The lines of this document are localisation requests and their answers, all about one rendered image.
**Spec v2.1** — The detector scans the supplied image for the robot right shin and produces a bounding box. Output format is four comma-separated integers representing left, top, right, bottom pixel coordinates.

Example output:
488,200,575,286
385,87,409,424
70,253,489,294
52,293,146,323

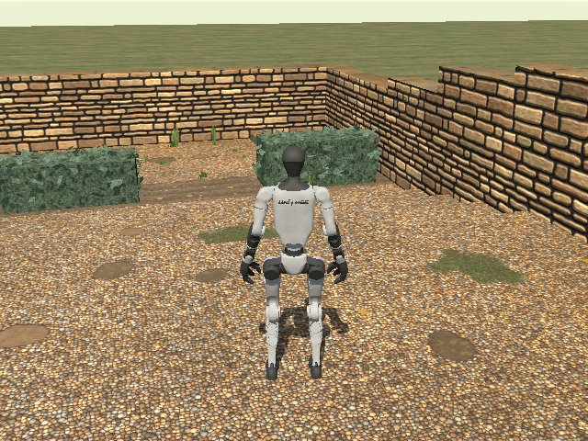
309,305,322,367

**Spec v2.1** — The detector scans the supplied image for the robot right hand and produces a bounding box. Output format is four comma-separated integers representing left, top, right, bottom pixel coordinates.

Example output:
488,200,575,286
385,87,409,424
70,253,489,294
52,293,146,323
327,261,348,284

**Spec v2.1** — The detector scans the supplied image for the robot left thigh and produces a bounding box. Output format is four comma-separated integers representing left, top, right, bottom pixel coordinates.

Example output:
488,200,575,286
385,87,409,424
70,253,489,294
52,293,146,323
263,256,281,322

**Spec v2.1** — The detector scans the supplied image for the robot left hand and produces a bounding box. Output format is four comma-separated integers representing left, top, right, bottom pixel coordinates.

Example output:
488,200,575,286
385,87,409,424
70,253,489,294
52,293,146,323
240,261,261,284

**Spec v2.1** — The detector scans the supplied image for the robot left forearm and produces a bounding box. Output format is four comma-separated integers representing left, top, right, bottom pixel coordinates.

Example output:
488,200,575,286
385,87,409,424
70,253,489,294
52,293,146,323
243,223,261,264

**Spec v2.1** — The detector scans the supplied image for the robot left upper arm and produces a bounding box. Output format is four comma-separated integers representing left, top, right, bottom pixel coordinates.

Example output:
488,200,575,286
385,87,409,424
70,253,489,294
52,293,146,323
251,186,275,237

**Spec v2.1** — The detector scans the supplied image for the robot right upper arm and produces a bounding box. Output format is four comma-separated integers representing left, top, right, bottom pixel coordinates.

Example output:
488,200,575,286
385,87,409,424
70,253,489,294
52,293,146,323
313,186,337,237

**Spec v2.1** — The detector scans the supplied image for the robot right forearm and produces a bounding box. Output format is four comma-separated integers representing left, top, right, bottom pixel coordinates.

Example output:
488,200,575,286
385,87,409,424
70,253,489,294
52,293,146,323
328,222,345,264

